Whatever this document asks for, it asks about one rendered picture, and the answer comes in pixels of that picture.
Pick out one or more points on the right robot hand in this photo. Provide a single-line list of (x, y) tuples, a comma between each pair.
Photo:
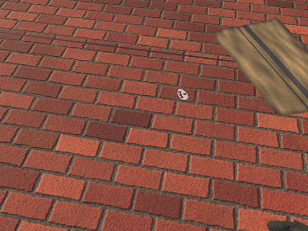
[(286, 226)]

